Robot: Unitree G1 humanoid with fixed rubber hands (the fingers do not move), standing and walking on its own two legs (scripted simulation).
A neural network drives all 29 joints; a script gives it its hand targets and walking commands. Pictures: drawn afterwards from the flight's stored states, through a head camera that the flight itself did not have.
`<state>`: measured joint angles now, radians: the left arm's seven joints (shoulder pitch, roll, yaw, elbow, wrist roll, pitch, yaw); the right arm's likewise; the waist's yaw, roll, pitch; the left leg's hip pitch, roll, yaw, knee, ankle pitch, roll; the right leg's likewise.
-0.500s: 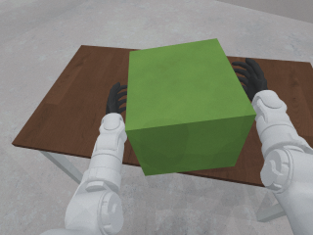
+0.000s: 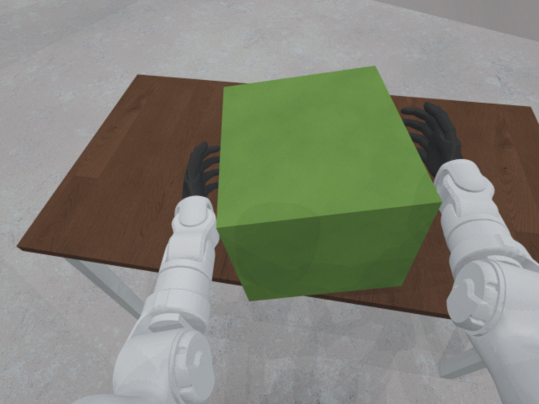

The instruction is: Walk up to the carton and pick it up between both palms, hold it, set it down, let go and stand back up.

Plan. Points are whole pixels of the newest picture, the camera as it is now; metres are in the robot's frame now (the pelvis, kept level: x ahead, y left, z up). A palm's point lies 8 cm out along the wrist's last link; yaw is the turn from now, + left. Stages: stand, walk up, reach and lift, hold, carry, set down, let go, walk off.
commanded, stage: set down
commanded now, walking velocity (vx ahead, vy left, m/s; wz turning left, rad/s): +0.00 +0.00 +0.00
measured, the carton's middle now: (311, 185) +0.48 +0.00 +0.01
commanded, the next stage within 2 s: none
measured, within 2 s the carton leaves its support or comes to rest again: rests again in 0.68 s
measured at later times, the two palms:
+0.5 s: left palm (199, 197) +0.38 +0.17 +0.07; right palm (444, 166) +0.46 -0.18 +0.10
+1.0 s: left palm (202, 197) +0.39 +0.17 +0.06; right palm (446, 173) +0.46 -0.19 +0.09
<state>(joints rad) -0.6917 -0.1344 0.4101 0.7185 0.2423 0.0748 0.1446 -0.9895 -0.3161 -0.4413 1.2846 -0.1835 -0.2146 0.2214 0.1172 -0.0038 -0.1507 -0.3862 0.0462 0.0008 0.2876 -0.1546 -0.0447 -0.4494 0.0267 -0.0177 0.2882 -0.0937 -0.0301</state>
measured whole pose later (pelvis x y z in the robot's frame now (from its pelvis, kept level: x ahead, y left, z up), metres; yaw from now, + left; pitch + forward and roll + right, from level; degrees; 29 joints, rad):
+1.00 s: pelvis +0.00 +0.00 +0.00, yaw -1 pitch +13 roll +1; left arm -0.67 -0.18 0.46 0.67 0.30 0.03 0.11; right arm -0.90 -0.29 -0.50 1.17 -0.24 -0.24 0.25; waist 0.12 0.00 -0.10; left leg -0.35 0.04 0.02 0.28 -0.16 -0.04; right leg -0.43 0.02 -0.01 0.31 -0.11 -0.03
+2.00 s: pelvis -0.03 -0.02 -0.03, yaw -2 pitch +26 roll +0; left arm -0.99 0.15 0.03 1.05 -0.26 0.00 0.18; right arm -1.28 -0.67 0.35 1.51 0.59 -0.14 0.23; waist 0.24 0.02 -0.27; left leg -0.79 0.09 0.01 0.59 -0.25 -0.07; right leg -0.85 0.06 -0.02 0.55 -0.16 -0.06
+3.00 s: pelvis -0.01 +0.00 +0.00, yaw +0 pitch +11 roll +0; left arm -0.52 0.09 0.17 0.19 -0.10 0.49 0.20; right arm -0.83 -0.69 0.04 0.95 0.44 0.10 0.28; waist 0.11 0.05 -0.08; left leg -0.35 0.06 0.00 0.36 -0.20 -0.05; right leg -0.40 0.04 -0.02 0.32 -0.11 -0.04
